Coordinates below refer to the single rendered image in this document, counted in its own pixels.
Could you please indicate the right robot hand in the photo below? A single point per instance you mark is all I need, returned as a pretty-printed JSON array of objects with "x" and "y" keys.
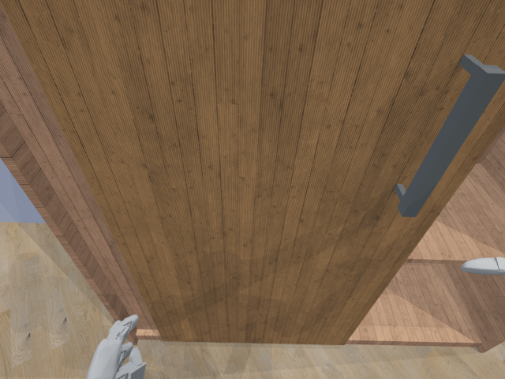
[{"x": 485, "y": 266}]

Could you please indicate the left robot hand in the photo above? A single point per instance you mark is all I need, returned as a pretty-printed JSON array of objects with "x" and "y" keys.
[{"x": 110, "y": 354}]

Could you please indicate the handle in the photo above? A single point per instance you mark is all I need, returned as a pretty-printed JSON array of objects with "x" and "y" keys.
[{"x": 478, "y": 92}]

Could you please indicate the wardrobe door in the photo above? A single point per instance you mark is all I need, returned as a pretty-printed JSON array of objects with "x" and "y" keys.
[
  {"x": 24, "y": 100},
  {"x": 245, "y": 153}
]

